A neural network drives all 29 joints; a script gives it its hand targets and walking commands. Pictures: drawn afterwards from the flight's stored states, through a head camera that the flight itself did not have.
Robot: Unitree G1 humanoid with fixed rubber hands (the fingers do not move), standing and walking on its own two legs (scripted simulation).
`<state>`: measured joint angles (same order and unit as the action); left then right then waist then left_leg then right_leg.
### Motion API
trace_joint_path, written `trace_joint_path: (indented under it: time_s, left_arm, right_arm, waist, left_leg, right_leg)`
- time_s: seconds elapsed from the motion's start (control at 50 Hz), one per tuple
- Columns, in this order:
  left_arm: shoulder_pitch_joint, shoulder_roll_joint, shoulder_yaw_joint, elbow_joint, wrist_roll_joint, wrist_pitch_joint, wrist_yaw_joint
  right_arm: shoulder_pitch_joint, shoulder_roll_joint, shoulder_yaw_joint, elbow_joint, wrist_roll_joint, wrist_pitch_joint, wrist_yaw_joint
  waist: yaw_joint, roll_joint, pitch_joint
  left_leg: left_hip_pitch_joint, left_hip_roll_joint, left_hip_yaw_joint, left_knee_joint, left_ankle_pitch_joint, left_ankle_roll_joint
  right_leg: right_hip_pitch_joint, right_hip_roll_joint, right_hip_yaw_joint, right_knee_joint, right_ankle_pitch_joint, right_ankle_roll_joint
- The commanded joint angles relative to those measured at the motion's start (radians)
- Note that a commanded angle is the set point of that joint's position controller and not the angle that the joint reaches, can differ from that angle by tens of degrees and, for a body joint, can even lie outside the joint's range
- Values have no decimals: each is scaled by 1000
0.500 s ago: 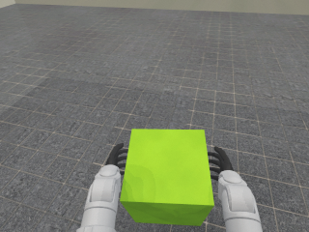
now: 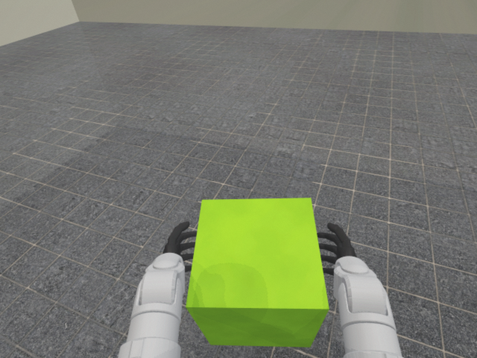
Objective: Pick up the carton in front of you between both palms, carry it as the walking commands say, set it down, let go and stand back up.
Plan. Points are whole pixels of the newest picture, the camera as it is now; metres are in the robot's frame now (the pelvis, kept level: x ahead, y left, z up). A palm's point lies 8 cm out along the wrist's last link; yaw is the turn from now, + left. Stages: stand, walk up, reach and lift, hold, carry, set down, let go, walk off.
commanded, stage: hold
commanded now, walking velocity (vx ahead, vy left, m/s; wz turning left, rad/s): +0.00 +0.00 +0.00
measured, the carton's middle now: (257, 275) +0.32 +0.00 -0.05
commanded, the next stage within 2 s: set down in 0.06 s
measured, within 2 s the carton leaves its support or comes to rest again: neither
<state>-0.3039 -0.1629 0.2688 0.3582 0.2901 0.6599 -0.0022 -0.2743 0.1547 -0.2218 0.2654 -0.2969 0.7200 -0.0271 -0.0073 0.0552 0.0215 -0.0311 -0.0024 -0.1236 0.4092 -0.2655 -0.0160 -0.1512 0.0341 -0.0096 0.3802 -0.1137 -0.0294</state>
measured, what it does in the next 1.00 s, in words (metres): lowers itself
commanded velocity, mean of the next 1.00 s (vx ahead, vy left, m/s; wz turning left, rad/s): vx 0.00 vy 0.00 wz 0.00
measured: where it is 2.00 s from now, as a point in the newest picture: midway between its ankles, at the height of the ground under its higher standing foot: outside the picture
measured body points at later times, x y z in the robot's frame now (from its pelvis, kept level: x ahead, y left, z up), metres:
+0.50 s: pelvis -0.01 +0.02 -0.02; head +0.08 -0.02 +0.42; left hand +0.36 +0.14 -0.04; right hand +0.36 -0.16 -0.05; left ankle -0.01 +0.15 -0.74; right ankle +0.07 -0.10 -0.74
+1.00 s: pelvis -0.04 +0.01 -0.14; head +0.20 -0.03 +0.23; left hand +0.41 +0.12 -0.22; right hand +0.42 -0.18 -0.23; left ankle -0.01 +0.15 -0.74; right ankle +0.07 -0.10 -0.74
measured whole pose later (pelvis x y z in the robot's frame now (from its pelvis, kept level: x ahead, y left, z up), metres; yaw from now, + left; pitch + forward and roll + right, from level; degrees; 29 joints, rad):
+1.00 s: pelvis -0.04 +0.01 -0.14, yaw +2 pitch +38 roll +4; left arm -0.80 -0.22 0.52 0.54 0.23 0.24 0.15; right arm -0.90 -0.01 -0.47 0.66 -0.33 0.28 0.04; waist -0.04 0.07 -0.11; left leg -1.43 -0.13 -0.08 1.26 -0.49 -0.04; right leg -1.56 0.05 0.11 1.21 -0.31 0.02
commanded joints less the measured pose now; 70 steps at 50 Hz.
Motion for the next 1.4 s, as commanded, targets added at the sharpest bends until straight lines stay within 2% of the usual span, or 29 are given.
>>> trace_joint_path:
  time_s: [0.0, 0.12, 0.22, 0.32, 0.38, 0.42, 0.46, 0.52, 0.62, 0.68, 0.72, 0.76, 0.84, 0.9, 1.02, 1.12, 1.22, 1.38]
  left_arm:
    - [-515, -946, -514, -38, -256, -44, -275]
    - [-566, -937, -487, -13, -241, -48, -281]
    - [-699, -940, -355, 142, -164, -90, -272]
    - [-786, -878, -158, 279, -48, -159, -206]
    - [-754, -795, -60, 305, 19, -213, -153]
    - [-729, -762, -36, 300, 37, -265, -128]
    - [-716, -762, -49, 289, 36, -328, -114]
    - [-734, -825, -136, 265, 3, -428, -109]
    - [-849, -912, -381, 197, -122, -554, -89]
    - [-883, -891, -510, 107, -198, -582, -57]
    - [-908, -874, -543, 63, -223, -578, -44]
    - [-942, -878, -542, 51, -225, -556, -41]
    - [-1008, -905, -456, 138, -191, -483, -67]
    - [-1074, -898, -372, 210, -160, -438, -95]
    - [-1195, -855, -277, 264, -148, -429, -117]
    - [-1290, -820, -271, 263, -180, -445, -114]
    - [-1379, -788, -283, 253, -219, -439, -100]
    - [-1483, -753, -256, 283, -238, -421, -82]
  right_arm:
    - [-513, 987, 572, -23, 288, -45, 282]
    - [-555, 979, 527, 15, 269, -48, 282]
    - [-691, 926, 366, 175, 183, -94, 295]
    - [-777, 788, 143, 352, 55, -183, 294]
    - [-751, 675, 43, 408, -12, -247, 282]
    - [-734, 623, 20, 425, -34, -303, 275]
    - [-732, 608, 36, 427, -34, -366, 274]
    - [-759, 652, 119, 414, -6, -467, 283]
    - [-863, 722, 313, 361, 75, -591, 291]
    - [-897, 707, 402, 275, 135, -609, 274]
    - [-916, 694, 423, 247, 155, -597, 270]
    - [-932, 689, 416, 258, 156, -572, 276]
    - [-959, 707, 332, 379, 109, -502, 304]
    - [-1004, 711, 263, 463, 73, -458, 322]
    - [-1108, 715, 221, 513, 63, -439, 313]
    - [-1207, 705, 264, 485, 100, -443, 286]
    - [-1298, 679, 310, 457, 147, -432, 253]
    - [-1384, 627, 293, 490, 171, -414, 239]
  waist:
    - [14, -75, -253]
    - [6, -75, -234]
    - [-11, -56, -177]
    - [-20, -30, -150]
    - [-20, -33, -158]
    - [-20, -40, -198]
    - [-19, -44, -266]
    - [-21, -47, -422]
    - [-43, -78, -870]
    - [-53, -110, -1154]
    - [-54, -100, -1223]
    - [-61, -76, -1203]
    - [-74, -42, -1009]
    - [-73, -38, -921]
    - [-63, -74, -975]
    - [-59, -130, -1103]
    - [-63, -172, -1211]
    - [-83, -169, -1209]
  left_leg:
    - [-320, -76, 21, -119, 0, 63]
    - [-327, -80, 26, -112, -24, 62]
    - [-404, -78, 30, -68, -111, 60]
    - [-512, -91, 27, 4, -142, 43]
    - [-565, -107, 28, 65, -84, 26]
    - [-600, -117, 36, 109, -22, 11]
    - [-636, -128, 44, 156, 41, -2]
    - [-694, -142, 53, 234, 147, -22]
    - [-879, -156, 84, 400, 331, -59]
    - [-1010, -161, 104, 480, 347, -67]
    - [-1028, -168, 106, 531, 332, -66]
    - [-1006, -175, 101, 575, 281, -66]
    - [-1119, -183, 105, 617, 36, -67]
    - [-1239, -188, 123, 652, -82, -61]
    - [-1447, -203, 158, 772, -107, -53]
    - [-1592, -217, 184, 891, -124, -49]
    - [-1691, -229, 206, 1000, -155, -47]
    - [-1799, -239, 223, 1125, -191, -44]
  right_leg:
    - [415, 1, 114, -35, 4, 63]
    - [398, -1, 112, -46, -48, 58]
    - [315, 5, 108, -9, -179, 41]
    - [167, 32, 79, 99, -165, 26]
    - [53, 47, 68, 165, -86, 20]
    - [-19, 54, 62, 213, -1, 17]
    - [-74, 60, 55, 265, 81, 13]
    - [-115, 69, 51, 348, 217, 6]
    - [-77, 64, 61, 542, 545, 5]
    - [-8, 55, 67, 653, 690, 17]
    - [-85, 65, 58, 694, 630, 24]
    - [-258, 81, 39, 707, 461, 28]
    - [-530, 93, 12, 726, 129, 27]
    - [-635, 91, 4, 757, 10, 26]
    - [-662, 82, 21, 854, 34, 35]
    - [-630, 79, 33, 945, 74, 53]
    - [-620, 78, 39, 1022, 57, 72]
    - [-729, 79, 19, 1133, 25, 79]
